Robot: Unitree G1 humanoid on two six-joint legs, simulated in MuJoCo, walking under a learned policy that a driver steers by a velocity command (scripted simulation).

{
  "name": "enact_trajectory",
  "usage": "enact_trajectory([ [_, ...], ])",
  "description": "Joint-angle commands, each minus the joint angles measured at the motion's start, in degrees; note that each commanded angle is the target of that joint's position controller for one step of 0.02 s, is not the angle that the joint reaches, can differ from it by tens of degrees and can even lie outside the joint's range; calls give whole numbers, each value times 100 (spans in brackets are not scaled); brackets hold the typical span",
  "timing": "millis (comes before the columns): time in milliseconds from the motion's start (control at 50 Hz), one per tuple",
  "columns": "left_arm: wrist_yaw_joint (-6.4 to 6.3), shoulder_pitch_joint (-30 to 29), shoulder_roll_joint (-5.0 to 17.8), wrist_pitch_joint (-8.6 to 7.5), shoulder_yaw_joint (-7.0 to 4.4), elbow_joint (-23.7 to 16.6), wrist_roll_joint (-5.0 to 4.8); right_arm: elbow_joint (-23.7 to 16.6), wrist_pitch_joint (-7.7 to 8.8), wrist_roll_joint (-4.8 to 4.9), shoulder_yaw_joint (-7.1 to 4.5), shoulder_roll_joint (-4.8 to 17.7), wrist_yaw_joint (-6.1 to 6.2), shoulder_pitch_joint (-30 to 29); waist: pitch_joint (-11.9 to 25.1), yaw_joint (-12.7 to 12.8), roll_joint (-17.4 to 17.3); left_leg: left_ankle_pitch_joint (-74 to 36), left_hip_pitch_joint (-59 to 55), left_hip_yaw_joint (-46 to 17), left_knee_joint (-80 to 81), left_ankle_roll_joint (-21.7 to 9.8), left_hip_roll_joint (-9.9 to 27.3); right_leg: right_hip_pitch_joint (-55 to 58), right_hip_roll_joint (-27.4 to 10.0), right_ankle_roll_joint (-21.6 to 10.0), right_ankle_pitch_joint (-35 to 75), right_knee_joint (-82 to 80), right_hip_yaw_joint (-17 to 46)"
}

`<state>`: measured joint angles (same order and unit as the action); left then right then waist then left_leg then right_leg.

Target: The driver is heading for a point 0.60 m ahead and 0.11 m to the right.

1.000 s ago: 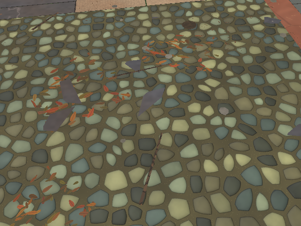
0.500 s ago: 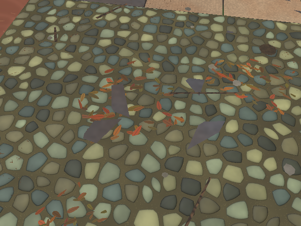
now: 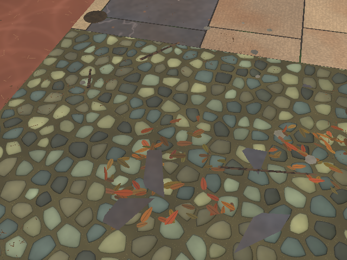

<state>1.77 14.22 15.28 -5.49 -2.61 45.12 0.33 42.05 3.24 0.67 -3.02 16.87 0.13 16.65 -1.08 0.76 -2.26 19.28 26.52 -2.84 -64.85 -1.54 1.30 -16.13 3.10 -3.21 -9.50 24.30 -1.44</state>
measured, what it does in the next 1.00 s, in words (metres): walks ahead, turning right: left foot, then right foot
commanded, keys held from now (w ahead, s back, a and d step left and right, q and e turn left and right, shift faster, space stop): w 0.22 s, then w+e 0.54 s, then no key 0.24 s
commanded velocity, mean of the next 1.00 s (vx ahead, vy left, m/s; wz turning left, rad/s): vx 0.45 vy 0.00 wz -0.26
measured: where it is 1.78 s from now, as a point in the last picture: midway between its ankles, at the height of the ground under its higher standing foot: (198, 229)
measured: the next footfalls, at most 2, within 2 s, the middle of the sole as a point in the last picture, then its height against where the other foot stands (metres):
left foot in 0.36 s outside the picture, level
right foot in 0.88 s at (230, 232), level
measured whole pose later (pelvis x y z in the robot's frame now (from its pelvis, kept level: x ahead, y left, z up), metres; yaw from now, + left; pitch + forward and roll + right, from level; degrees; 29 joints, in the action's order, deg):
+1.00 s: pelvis +0.50 -0.04 -0.01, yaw -19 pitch +2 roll +1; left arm 1.5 6.4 15.6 -1.8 -3.0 40.7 0.1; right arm 49.3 3.2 1.0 -3.2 17.4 0.3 12.4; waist -4.6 -0.8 -0.8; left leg 31.0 22.0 0.6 -68.2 2.6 3.3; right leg -24.7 1.8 -4.1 -7.7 30.7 -2.2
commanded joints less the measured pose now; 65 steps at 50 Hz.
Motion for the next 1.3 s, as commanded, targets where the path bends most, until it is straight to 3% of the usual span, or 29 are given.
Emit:
enact_trajectory([
  [20, -34, 62, 679, -89, -137, -235, -39, -442, 65, -25, -119, 366, 3, -36, 203, -49, 751, -312, 1050, -156, 409, 106, 481, 938, -1533, -1039, 604, -1412, 1765],
  [160, -127, 507, 979, 6, -198, 63, -126, -724, 133, -26, -2, 116, -62, -1252, -77, 312, 579, -2184, 963, 123, 2670, 252, 386, 972, -1281, -835, 1303, -1626, 797],
  [240, -142, 941, 999, 114, -195, 301, -161, -935, 197, 32, 3, 132, -177, -1912, -266, 516, 563, -2280, 894, 168, 3294, 168, 226, 1390, -1502, -800, 1321, -1413, 891],
  [300, -198, 966, 1121, 221, -245, 384, -181, -993, 270, 24, -59, 295, -244, -1879, -238, 299, 655, -1731, 585, 101, 3670, 7, 100, 1758, -1697, -682, 1744, -983, 1157],
  [340, -222, 749, 1190, 256, -260, 344, -182, -728, 304, -12, -219, 597, -197, -930, 320, -280, 666, -1667, -929, 296, 3977, -211, -111, 1542, -1438, -489, 2933, 12, 1000],
  [360, -218, 675, 976, 237, -175, 248, -112, -521, 303, -84, -342, 898, -134, -2, 1067, -705, 541, -1842, -2534, -25, 3702, -462, 312, 779, -1131, -300, 2523, 1212, 815],
  [380, -203, 1095, 376, 155, 4, 63, -38, -435, 259, -211, -473, 1446, -68, 779, 2081, -754, -606, -1610, -4862, -1978, 3617, -1104, 1816, -1255, -352, 93, 273, 3366, 373],
  [400, -180, 1351, 384, 69, 34, 120, -156, -348, 203, -142, -409, 1177, -85, 924, 2645, -710, -1430, -668, -5198, -3678, 4365, -1545, 2404, -2240, -87, 192, -2419, 4499, 794],
  [420, -174, 939, 953, 53, -140, 82, -296, -356, 183, -92, -287, 785, -75, 597, 1676, -739, -809, -100, -4443, -3067, 4590, -1288, 2168, -2700, -429, 182, -2137, 4935, 962],
  [460, -191, 350, 886, 101, -172, -62, -248, -324, 195, -75, -168, 434, -81, -114, 546, -437, -328, -434, -2875, -1728, 5020, -999, 1698, -2580, -849, 209, -1264, 4613, 706],
  [480, -204, 380, 816, 176, -210, -40, -199, -304, 243, -103, -130, 284, -97, -368, 303, -248, -415, -747, -2340, -1261, 5249, -916, 1498, -2308, -1005, 230, -976, 4364, 744],
  [560, -215, 438, 462, 419, -196, -101, -191, -102, 389, -154, -209, 386, -93, -652, -12, 48, -284, -1690, -1604, -220, 5763, -975, 1412, -2063, -1126, 371, -323, 4034, 763],
  [640, -118, -91, 379, 390, -174, -304, -156, 102, 361, -160, -271, 573, -5, -519, -138, -68, -104, -2168, -1865, 596, 5818, -891, 1275, -2242, -1090, 388, 842, 2799, 676],
  [760, 92, -1190, 319, 366, -102, -783, -148, 391, 180, -14, -378, 888, 55, -47, -456, -466, 44, -2333, -2717, 1150, 5662, -741, 1509, -2311, -969, 151, 995, 1443, 165],
  [800, 132, -1274, 364, 358, -130, -919, -84, 474, 69, 44, -397, 967, 65, -34, -472, -381, 0, -3774, -2937, 1261, 5134, -648, 1548, -2068, -737, 11, 499, 1155, -44],
  [840, 146, -643, 613, 338, -268, -848, -26, 488, -21, 106, -421, 1115, 109, -135, 67, 35, -240, -5675, -3034, 1336, 3999, -462, 1436, -1038, -281, -190, 179, 969, -324],
  [860, 106, 179, 866, 320, -418, -614, -26, 481, -48, 123, -383, 1049, 122, -216, 536, 485, -120, -5628, -2740, 1483, 2950, -255, 1170, 135, -29, -352, 871, 477, -367],
  [880, -15, 780, 1329, 353, -561, -480, -12, 419, -4, -13, -288, 835, 121, -39, 1068, 688, 435, -3903, -1602, 1543, 1478, 86, 833, 1711, -576, -593, 2881, 502, 396],
  [900, -112, 550, 1848, 369, -552, -575, 75, 277, 95, -272, -12, 79, -4, 752, 1907, -27, 1884, 1972, 706, 1207, -809, 517, -81, 3844, -2401, -1823, 5146, 937, 2847],
  [920, -77, 864, 1420, 363, -439, -689, 57, 569, 178, -56, -74, 570, -64, 667, 3111, 500, 991, 2257, 638, -93, -1490, 502, -195, 3837, -2759, -2199, 4757, 405, 3628],
  [940, -43, 588, 1188, 348, -365, -621, 34, 417, 166, 188, -160, 786, -73, -8, 2327, 539, 734, 1854, 1005, -130, -1429, 422, 104, 3303, -2418, -1898, 4551, 239, 2710],
  [960, -42, 188, 979, 322, -315, -578, -72, 321, 148, 149, -113, 662, -14, -313, 1512, 363, 545, 1394, 1225, 16, -924, 372, 341, 2497, -2095, -1564, 3973, 89, 2118],
  [1000, -75, -408, 690, 314, -209, -614, -13, 426, -12, -6, -155, 675, 102, -332, 877, -30, 478, 802, 478, -12, -347, 401, 561, 948, -1790, -1307, 3523, -384, 1558],
  [1040, -68, -698, 682, 264, -205, -593, 98, 555, -183, -36, -143, 498, 167, 18, 856, -314, 574, 485, -248, 45, 108, 464, 502, 169, -1649, -1299, 3569, -657, 1163],
  [1100, -125, -896, 672, 236, -197, -445, 105, 605, -260, -96, -83, 314, 231, -55, 866, -378, 693, -52, -620, 66, 1322, 524, 469, -75, -1456, -1192, 3391, -743, 730],
  [1200, -186, -796, 623, 361, -142, -136, 102, 609, -346, -63, -96, 415, 198, -567, 693, -139, 800, -669, -1031, 85, 2562, 476, 379, -59, -1421, -1005, 1098, -922, 872],
  [1240, -180, -883, 513, 403, -81, -47, 42, 661, -327, -113, -93, 362, 173, -555, 524, -251, 743, -984, -1454, 198, 3395, 355, 281, -182, -1286, -783, 71, -769, 912],
  [1280, -170, -556, 267, 400, 17, 118, 73, 663, -279, -232, -105, 564, 166, -573, 382, -183, 354, -2097, -1952, -223, 4172, 166, 641, -336, -867, -250, -688, -412, 813],
  [1300, -159, -159, 318, 382, -20, 197, 123, 625, -277, -191, -169, 946, 192, -733, 302, 201, -329, -2393, -1916, -445, 4082, -26, 952, -442, -439, -31, -1061, -157, 518],
])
